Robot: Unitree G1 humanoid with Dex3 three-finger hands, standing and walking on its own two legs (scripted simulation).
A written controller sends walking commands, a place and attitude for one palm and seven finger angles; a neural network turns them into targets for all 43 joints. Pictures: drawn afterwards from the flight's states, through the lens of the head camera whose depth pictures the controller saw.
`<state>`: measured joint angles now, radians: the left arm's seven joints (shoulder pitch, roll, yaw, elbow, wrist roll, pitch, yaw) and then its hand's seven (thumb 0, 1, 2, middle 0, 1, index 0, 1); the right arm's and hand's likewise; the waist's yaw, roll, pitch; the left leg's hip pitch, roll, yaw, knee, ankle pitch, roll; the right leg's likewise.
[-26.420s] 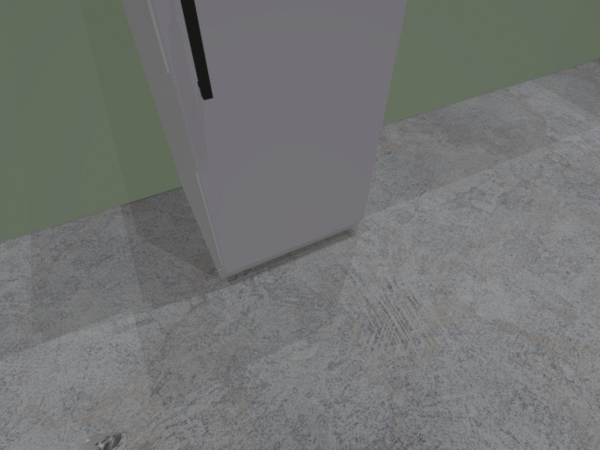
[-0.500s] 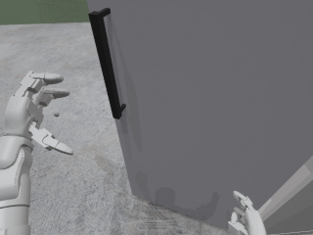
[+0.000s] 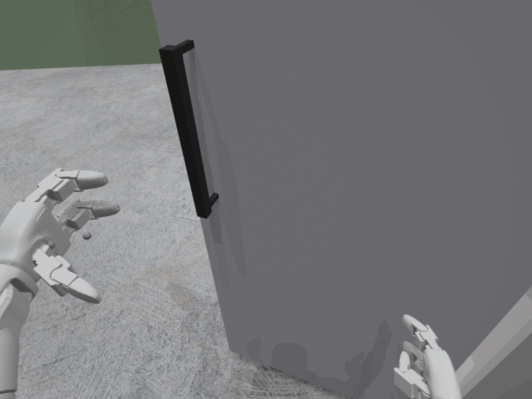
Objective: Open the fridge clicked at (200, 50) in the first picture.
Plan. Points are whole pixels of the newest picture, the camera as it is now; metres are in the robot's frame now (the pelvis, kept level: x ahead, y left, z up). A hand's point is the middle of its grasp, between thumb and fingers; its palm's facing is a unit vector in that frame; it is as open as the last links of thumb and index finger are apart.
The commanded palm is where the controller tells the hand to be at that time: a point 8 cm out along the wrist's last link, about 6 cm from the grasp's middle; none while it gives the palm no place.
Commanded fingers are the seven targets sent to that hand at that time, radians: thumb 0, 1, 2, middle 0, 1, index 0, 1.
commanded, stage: draw the hand back to the body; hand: left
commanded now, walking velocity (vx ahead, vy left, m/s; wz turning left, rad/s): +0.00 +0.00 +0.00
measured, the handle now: (196, 140) +0.45 +0.17 +0.21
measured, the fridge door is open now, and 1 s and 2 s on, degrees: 66 66 66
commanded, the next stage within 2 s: step back with the hand held close in 1.18 s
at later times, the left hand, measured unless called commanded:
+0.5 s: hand (67, 254) +0.22 +0.28 +0.17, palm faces +0.44 -0.84 -0.32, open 11.8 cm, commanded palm +0.17 +0.32 +0.19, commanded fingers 0.00 0.39 0.65 -0.22 -0.60 -0.22 -0.60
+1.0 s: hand (55, 274) +0.20 +0.29 +0.16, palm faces +0.46 -0.81 -0.37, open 7.6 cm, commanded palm +0.15 +0.32 +0.18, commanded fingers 0.00 0.90 0.90 -0.20 -0.30 -0.20 -0.30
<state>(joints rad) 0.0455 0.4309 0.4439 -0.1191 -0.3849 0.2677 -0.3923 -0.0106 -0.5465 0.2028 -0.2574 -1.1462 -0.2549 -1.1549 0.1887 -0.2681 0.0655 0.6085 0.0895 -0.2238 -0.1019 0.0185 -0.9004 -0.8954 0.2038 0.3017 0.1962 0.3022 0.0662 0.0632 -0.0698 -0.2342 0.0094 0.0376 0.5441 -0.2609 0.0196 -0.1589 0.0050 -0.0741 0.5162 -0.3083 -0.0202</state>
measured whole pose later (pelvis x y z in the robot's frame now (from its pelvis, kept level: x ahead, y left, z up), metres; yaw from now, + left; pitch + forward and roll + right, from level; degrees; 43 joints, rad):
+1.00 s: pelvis +0.01 +0.02 +0.01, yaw -1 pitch -5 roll -1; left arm 0.44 0.35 0.34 -0.38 -0.08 -0.06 0.10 0.01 0.84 0.87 -0.22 -0.33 -0.21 -0.34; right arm 0.18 -0.22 0.02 0.64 -0.01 -0.12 -0.08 0.02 -0.90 -0.90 0.20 0.30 0.20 0.30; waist 0.09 0.05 0.02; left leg -0.12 -0.01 0.06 0.43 -0.23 0.04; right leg -0.05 -0.01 -0.05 0.39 -0.26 0.00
